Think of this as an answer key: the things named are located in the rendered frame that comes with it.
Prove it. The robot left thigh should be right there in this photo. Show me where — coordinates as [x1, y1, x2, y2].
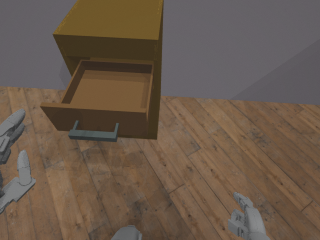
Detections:
[111, 226, 143, 240]

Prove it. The handle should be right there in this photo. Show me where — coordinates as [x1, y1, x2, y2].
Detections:
[68, 120, 119, 142]

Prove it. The left robot hand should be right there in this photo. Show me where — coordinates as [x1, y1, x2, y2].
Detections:
[0, 108, 36, 214]

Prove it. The cabinet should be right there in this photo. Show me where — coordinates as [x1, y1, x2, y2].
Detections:
[52, 0, 164, 140]

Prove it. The drawer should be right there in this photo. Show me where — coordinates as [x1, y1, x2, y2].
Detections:
[40, 59, 154, 136]

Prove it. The right robot hand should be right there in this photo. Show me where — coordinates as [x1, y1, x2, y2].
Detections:
[228, 192, 266, 240]

